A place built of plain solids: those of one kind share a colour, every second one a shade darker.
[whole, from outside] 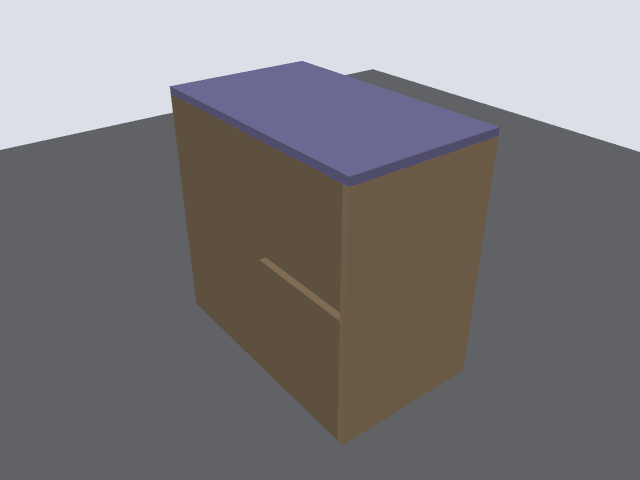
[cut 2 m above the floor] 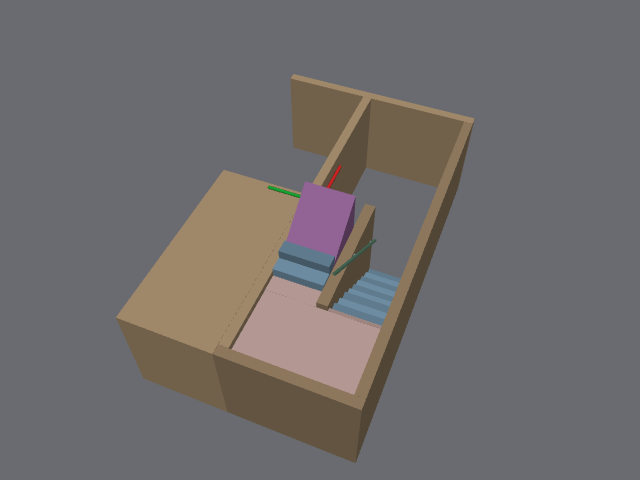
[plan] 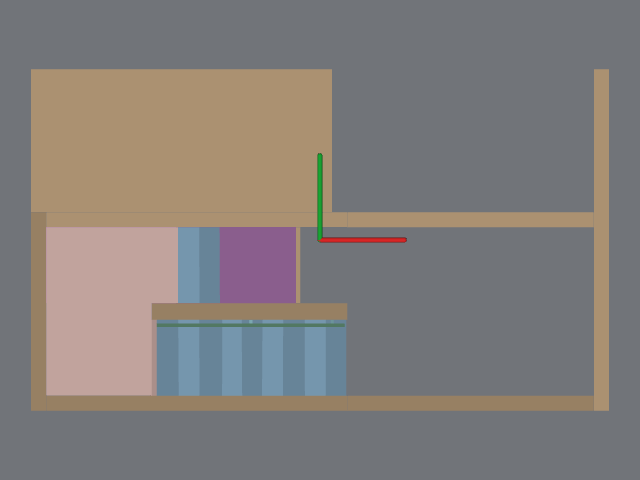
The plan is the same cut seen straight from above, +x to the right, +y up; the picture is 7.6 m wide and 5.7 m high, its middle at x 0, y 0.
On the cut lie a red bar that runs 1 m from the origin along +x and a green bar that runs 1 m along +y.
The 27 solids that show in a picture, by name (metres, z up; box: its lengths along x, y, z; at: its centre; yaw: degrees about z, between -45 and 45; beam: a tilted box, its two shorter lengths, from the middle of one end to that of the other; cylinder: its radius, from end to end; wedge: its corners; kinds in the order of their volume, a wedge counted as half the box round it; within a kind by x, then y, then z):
{
 "wall_1": {"box": [0.18, 2.36, 6.67], "at": [-3.34, -0.85, 3.03]},
 "wall_2": {"box": [3.58, 1.7, 6.67], "at": [-1.64, 1.18, 3.03]},
 "wall_3": {"box": [3.58, 0.18, 6.67], "at": [-1.46, -1.94, 3.03]},
 "wall_4": {"box": [3.58, 0.18, 6.67], "at": [-1.46, 0.24, 3.03]},
 "wall_5": {"box": [2.32, 0.2, 6.67], "at": [-0.84, -0.85, 3.03]},
 "wall_6": {"box": [0.1, 0.9, 2.87], "at": [-0.28, -0.3, 1.38]},
 "wall_7": {"box": [2.93, 0.18, 3.67], "at": [1.79, -1.94, 1.53]},
 "wall_8": {"box": [2.93, 0.18, 2.79], "at": [1.79, -1.94, 4.97]},
 "wall_9": {"box": [2.93, 0.18, 3.67], "at": [1.79, 0.24, 1.53]},
 "wall_10": {"box": [0.18, 4.06, 6.67], "at": [3.34, 0.0, 3.03]},
 "roof_1": {"box": [6.86, 4.06, 0.2], "at": [0.0, 0.0, 6.47]},
 "fill_1": {"wedge": [[-1.7, -0.75, -0.05], [-1.7, -0.75, 1.71], [-1.7, 0.15, -0.05], [-1.7, 0.15, 1.71], [-0.28, -0.75, -0.05], [-0.28, -0.75, 2.78], [-0.28, 0.15, -0.05], [-0.28, 0.15, 2.78]]},
 "floor_1": {"box": [1.25, 2.0, 0.24], "at": [-2.62, -0.85, 1.76]},
 "floor_2": {"wedge": [[-2.02, -1.85, 1.64], [-2.02, -0.95, 1.64], [-2.0, -1.85, 1.88], [-2.0, -0.95, 1.88], [-1.94, -1.85, 1.64], [-1.94, -1.85, 1.88], [-1.94, -0.95, 1.64], [-1.94, -0.95, 1.88]]},
 "floor_3": {"wedge": [[-2.02, -0.75, 1.64], [-2.02, 0.15, 1.64], [-2.0, -0.75, 1.88], [-2.0, 0.15, 1.88], [-1.68, -0.75, 1.64], [-1.68, -0.75, 1.88], [-1.68, 0.15, 1.64], [-1.68, 0.15, 1.88]]},
 "tread_1": {"wedge": [[-1.94, -1.85, 1.54], [-1.94, -1.85, 1.68], [-1.94, -0.95, 1.54], [-1.94, -0.95, 1.68], [-1.68, -1.85, 1.34], [-1.68, -1.85, 1.68], [-1.68, -0.95, 1.34], [-1.68, -0.95, 1.68]]},
 "tread_2": {"wedge": [[-1.69, -0.95, 1.35], [-1.69, -0.95, 1.49], [-1.68, -1.85, 1.34], [-1.68, -1.85, 1.49], [-1.43, -1.85, 1.16], [-1.43, -1.85, 1.49], [-1.43, -0.95, 1.16], [-1.43, -0.95, 1.5]]},
 "tread_3": {"wedge": [[-1.69, -0.75, 1.72], [-1.69, -0.75, 2.05], [-1.69, 0.15, 1.72], [-1.69, 0.15, 2.06], [-1.43, -0.75, 1.92], [-1.43, -0.75, 2.05], [-1.43, 0.15, 1.91], [-1.43, 0.15, 2.06]]},
 "tread_4": {"wedge": [[-1.44, -0.95, 1.16], [-1.44, -0.95, 1.31], [-1.43, -1.85, 1.16], [-1.43, -1.85, 1.31], [-1.16, -1.85, 0.95], [-1.16, -1.85, 1.31], [-1.16, -0.95, 0.95], [-1.16, -0.95, 1.31]]},
 "tread_5": {"wedge": [[-1.43, -0.75, 1.91], [-1.43, -0.75, 2.23], [-1.43, 0.15, 1.91], [-1.43, 0.15, 2.23], [-1.19, -0.75, 2.1], [-1.19, -0.75, 2.23], [-1.19, 0.15, 2.09], [-1.19, 0.15, 2.23]]},
 "tread_6": {"wedge": [[-1.17, -1.85, 0.96], [-1.17, -1.85, 1.11], [-1.16, -0.95, 0.95], [-1.16, -0.95, 1.12], [-0.93, -0.95, 0.78], [-0.93, -0.95, 1.12], [-0.92, -1.85, 0.77], [-0.92, -1.85, 1.11]]},
 "tread_7": {"wedge": [[-0.93, -1.85, 0.78], [-0.93, -1.85, 0.93], [-0.93, -0.95, 0.78], [-0.93, -0.95, 0.93], [-0.69, -1.85, 0.6], [-0.69, -1.85, 0.93], [-0.68, -0.95, 0.59], [-0.68, -0.95, 0.93]]},
 "tread_8": {"wedge": [[-0.69, -1.85, 0.6], [-0.69, -1.85, 0.74], [-0.69, -0.95, 0.59], [-0.69, -0.95, 0.75], [-0.44, -1.85, 0.41], [-0.44, -1.85, 0.75], [-0.44, -0.95, 0.41], [-0.44, -0.95, 0.75]]},
 "tread_9": {"wedge": [[-0.44, -1.85, 0.41], [-0.44, -1.85, 0.55], [-0.44, -0.95, 0.41], [-0.44, -0.95, 0.55], [-0.18, -1.85, 0.21], [-0.18, -1.85, 0.55], [-0.18, -0.95, 0.22], [-0.18, -0.95, 0.55]]},
 "tread_10": {"wedge": [[-0.19, -0.95, 0.22], [-0.19, -0.95, 0.37], [-0.18, -1.85, 0.22], [-0.18, -1.85, 0.37], [0.07, -1.85, 0.03], [0.07, -1.85, 0.37], [0.07, -0.95, 0.03], [0.07, -0.95, 0.37]]},
 "tread_11": {"wedge": [[0.06, -1.85, 0.03], [0.06, -1.85, 0.19], [0.07, -0.95, 0.03], [0.07, -0.95, 0.18], [0.31, -1.85, -0.05], [0.31, -1.85, 0.19], [0.31, -0.95, -0.05], [0.31, -0.95, 0.19]]},
 "guard_rail_1": {"wedge": [[-1.94, -1.03, 2.78], [-1.94, -1.03, 2.83], [-1.94, -0.99, 2.78], [-1.94, -0.99, 2.83], [0.29, -1.03, 1.1], [0.29, -1.03, 1.15], [0.29, -0.99, 1.1], [0.29, -0.99, 1.15]]}
}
